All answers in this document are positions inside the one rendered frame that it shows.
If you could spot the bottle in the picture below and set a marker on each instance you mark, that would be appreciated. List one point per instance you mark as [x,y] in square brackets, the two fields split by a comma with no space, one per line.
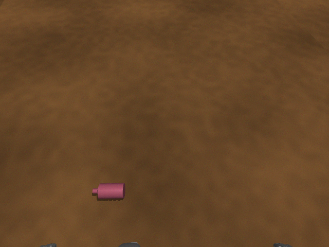
[110,190]

